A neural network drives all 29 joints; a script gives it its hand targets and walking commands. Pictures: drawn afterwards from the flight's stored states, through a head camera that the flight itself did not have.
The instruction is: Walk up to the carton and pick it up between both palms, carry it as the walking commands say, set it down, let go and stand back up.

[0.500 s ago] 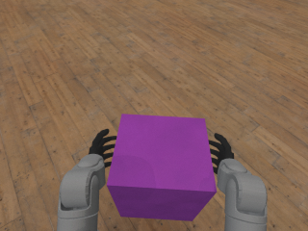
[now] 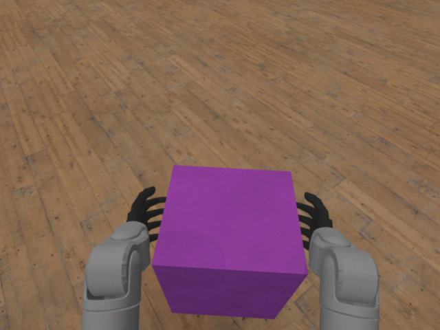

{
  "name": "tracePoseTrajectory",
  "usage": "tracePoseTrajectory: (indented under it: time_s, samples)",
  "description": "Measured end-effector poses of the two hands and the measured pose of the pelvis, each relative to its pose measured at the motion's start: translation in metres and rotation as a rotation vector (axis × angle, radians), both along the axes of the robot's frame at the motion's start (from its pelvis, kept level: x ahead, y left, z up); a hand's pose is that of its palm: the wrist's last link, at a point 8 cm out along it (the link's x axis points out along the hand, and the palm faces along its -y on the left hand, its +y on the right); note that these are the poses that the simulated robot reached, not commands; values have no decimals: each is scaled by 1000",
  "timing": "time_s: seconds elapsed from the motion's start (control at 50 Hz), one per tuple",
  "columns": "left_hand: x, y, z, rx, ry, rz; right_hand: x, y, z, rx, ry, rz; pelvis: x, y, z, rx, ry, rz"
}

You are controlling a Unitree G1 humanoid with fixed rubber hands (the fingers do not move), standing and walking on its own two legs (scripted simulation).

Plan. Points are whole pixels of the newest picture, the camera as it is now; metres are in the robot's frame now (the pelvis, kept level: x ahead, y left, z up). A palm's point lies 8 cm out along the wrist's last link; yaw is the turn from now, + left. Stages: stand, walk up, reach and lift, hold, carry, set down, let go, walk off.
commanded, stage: carry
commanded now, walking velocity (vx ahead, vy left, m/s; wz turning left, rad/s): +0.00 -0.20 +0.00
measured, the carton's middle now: (227, 247) +0.29 -0.01 +0.00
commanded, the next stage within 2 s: none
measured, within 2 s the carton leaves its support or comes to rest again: neither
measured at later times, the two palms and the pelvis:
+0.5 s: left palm (228, 262) +0.22 -0.01 +0.08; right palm (421, 265) +0.22 -0.30 +0.07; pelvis -0.05 -0.15 +0.00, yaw +0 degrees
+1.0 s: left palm (328, 299) +0.17 -0.14 +0.09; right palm out of the picture +0.17 -0.44 +0.08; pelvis -0.11 -0.29 -0.01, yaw -1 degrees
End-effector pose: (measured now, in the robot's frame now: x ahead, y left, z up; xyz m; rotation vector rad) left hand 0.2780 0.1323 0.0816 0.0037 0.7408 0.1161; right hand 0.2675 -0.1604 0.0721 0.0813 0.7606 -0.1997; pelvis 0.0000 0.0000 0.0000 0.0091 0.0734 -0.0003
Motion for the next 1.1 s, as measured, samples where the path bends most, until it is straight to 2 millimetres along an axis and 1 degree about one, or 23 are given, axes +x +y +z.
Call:
tracePoseTrajectory:
  time_s: [0.08,0.14,0.2,0.28,0.34,0.38,0.42,0.5,0.58,0.64,0.7,0.78,0.86,0.92,0.98,1.04,1.1]
  samples:
    - [-7,-14,0,-25,-32,3,-5,-14,8,-19,-32,-1,-9,-16,-3,-10,6,4]
    - [-16,-20,-6,-55,-47,21,-9,-20,11,-53,-47,19,-15,-29,-8,-17,1,10]
    - [-31,-28,-10,-66,-14,45,-17,-28,11,-74,-13,51,-22,-44,-2,-22,-11,1]
    - [-43,-46,-4,-64,1,64,-25,-46,14,-72,2,72,-30,-67,4,-35,-13,-1]
    - [-45,-66,4,-54,-27,73,-26,-66,17,-55,-27,75,-36,-89,3,-41,-5,-6]
    - [-45,-84,7,-45,-47,76,-26,-84,16,-41,-47,73,-39,-106,0,-41,-1,-7]
    - [-46,-105,6,-30,-63,69,-28,-106,11,-23,-64,64,-42,-125,-7,-39,-2,-9]
    - [-53,-144,-2,6,-7,18,-47,-144,-3,1,-7,22,-51,-149,-4,-13,-2,1]
    - [-61,-168,-3,0,4,-6,-63,-168,-2,1,3,-6,-62,-167,-1,-1,1,4]
    - [-67,-179,-2,-19,-24,-5,-68,-179,4,-14,-25,-8,-70,-179,-3,-9,4,5]
    - [-76,-184,-6,-49,-45,11,-72,-184,9,-46,-45,10,-76,-190,-8,-15,0,7]
    - [-96,-194,-9,-61,-3,42,-82,-194,10,-71,-3,52,-85,-210,1,-25,-13,-3]
    - [-105,-213,-1,-58,-5,64,-88,-213,15,-67,-5,70,-93,-234,6,-36,-10,-5]
    - [-107,-234,7,-49,-36,71,-89,-234,18,-51,-36,71,-99,-256,4,-40,-1,-10]
    - [-108,-264,8,-33,-63,70,-91,-264,13,-29,-64,65,-104,-283,-5,-34,2,-12]
    - [-113,-295,2,-1,-31,32,-103,-295,1,-4,-31,34,-111,-304,-5,-21,0,-8]
    - [-120,-318,-2,10,9,1,-120,-318,-4,4,8,6,-119,-319,-1,-1,-1,-3]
